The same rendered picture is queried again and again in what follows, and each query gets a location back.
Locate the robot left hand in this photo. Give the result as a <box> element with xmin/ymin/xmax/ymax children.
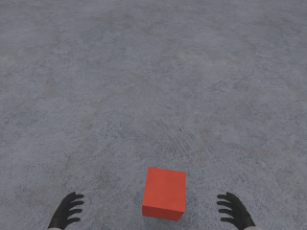
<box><xmin>47</xmin><ymin>192</ymin><xmax>84</xmax><ymax>230</ymax></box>

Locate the robot right hand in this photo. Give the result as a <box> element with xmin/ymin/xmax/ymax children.
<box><xmin>216</xmin><ymin>192</ymin><xmax>256</xmax><ymax>230</ymax></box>

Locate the carton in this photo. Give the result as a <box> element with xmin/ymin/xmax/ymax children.
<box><xmin>142</xmin><ymin>167</ymin><xmax>186</xmax><ymax>221</ymax></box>

